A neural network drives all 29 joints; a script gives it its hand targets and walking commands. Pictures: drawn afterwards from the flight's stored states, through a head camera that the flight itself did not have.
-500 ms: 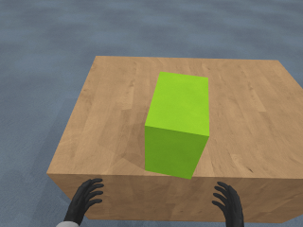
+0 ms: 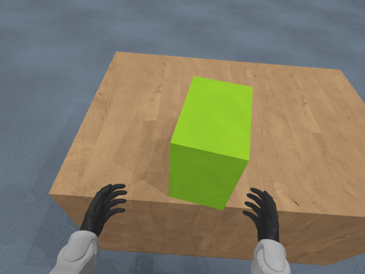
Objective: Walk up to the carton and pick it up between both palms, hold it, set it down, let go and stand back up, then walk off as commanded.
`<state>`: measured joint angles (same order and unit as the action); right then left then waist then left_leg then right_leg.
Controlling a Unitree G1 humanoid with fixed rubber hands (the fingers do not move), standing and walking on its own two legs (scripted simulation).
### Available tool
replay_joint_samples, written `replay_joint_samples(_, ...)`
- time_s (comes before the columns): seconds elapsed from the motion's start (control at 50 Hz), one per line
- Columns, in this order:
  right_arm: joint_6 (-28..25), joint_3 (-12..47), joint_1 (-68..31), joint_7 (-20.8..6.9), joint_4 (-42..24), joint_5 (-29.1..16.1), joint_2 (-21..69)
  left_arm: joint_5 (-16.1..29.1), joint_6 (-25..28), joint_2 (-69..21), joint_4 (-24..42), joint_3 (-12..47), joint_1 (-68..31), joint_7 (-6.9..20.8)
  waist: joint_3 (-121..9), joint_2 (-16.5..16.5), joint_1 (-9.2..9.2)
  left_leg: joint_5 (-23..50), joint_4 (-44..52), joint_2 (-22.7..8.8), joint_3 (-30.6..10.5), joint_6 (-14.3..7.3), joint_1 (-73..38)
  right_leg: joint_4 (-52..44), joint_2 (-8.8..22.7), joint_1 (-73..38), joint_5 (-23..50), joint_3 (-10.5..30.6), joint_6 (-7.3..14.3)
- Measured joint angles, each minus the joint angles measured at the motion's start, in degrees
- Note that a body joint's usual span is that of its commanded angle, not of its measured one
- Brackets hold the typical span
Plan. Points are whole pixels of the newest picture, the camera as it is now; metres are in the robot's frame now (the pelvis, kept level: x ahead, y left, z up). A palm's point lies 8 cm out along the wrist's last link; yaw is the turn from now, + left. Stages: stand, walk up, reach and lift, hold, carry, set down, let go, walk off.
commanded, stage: reach and lift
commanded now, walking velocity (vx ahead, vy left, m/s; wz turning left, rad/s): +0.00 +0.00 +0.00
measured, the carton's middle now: (208, 144) +0.45 -0.05 -0.01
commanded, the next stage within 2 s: none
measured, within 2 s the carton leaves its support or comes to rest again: neither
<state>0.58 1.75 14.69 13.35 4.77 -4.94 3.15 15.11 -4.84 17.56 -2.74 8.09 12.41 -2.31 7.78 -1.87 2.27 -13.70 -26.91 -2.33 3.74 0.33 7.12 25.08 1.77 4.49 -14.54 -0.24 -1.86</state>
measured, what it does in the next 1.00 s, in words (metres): stands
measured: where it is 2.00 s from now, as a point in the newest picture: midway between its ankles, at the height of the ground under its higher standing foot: outside the picture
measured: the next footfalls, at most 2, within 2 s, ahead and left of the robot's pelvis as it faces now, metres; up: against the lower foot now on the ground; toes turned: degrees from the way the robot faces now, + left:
none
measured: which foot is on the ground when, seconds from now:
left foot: down 0.00-1.00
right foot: down 0.00-1.00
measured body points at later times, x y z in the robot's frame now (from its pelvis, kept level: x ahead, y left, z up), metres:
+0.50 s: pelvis +0.02 +0.00 +0.00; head +0.05 +0.03 +0.45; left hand +0.31 +0.17 +0.05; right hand +0.28 -0.18 +0.06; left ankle +0.02 +0.12 -0.74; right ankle +0.00 -0.14 -0.74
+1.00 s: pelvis -0.01 +0.01 +0.00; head +0.03 +0.02 +0.45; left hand +0.36 +0.17 +0.10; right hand +0.33 -0.18 +0.10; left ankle +0.02 +0.12 -0.74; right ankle +0.00 -0.14 -0.74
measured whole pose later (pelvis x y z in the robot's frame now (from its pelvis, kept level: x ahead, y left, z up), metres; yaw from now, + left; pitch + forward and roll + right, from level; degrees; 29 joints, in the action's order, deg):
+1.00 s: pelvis -0.01 +0.01 +0.00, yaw -1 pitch -3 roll -1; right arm 17.7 -0.8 -17.1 17.5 5.4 -14.8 -4.4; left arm 12.9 -33.3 16.1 -0.6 -1.6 -21.4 -1.6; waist 9.0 -2.3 -2.9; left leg -10.7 -24.0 -2.5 4.4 -0.2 10.0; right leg 20.4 1.5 6.9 -10.3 0.4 -2.4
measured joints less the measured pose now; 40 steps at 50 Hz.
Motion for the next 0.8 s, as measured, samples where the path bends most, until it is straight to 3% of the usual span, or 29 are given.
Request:
replay_joint_samples(0.16, 0.0, 2.0, -2.0, 1.5, -1.4, -1.7, -2.7, -0.2, -3.2, -0.3, 2.5, -5.1, -3.1, 2.5, 0.1, 1.3, -0.95, 0.2, 1.4, 0.1, -0.7, 0.1, 0.0, -2.5, 0.0, -0.9, 0.6, -0.8, -0.1)
replay_joint_samples(0.3, 0.6, 2.2, -3.4, 1.7, -2.7, -3.4, -4.1, -0.5, -6.9, -1.7, 5.3, -4.5, -5.2, 3.5, -0.3, 0.7, -2.45, 0.0, 2.2, 0.2, -0.7, 0.1, -0.6, -4.0, 0.0, -1.8, 0.7, -0.8, -0.2)
replay_joint_samples(0.4, 2.1, 1.4, -5.8, 1.8, -3.7, -4.6, -4.6, -2.4, -11.1, -3.4, 7.7, -4.6, -7.3, 2.9, -0.2, -0.4, -3.18, -0.1, 2.9, -0.1, 0.2, 0.1, -1.7, -4.7, -0.2, -2.4, 0.9, 0.1, -0.2)
replay_joint_samples(0.62, 7.4, 2.0, -13.5, 2.9, -5.7, -8.9, -6.7, -5.4, -20.7, -4.8, 10.3, -9.0, -14.2, 1.6, 1.5, -1.0, -2.61, 0.3, 3.5, -0.8, 1.9, 0.1, -2.1, -5.5, -0.8, -2.2, 2.2, 1.8, -0.3)
replay_joint_samples(0.8, 11.7, 0.9, -21.9, 4.4, -4.1, -9.8, -6.6, -3.4, -25.2, -3.6, 10.6, -9.8, -21.1, 1.6, 3.5, 0.0, -3.31, 1.6, 3.0, -0.5, 0.9, -0.2, 0.3, -5.5, -0.6, -0.4, 3.3, 0.9, -0.5)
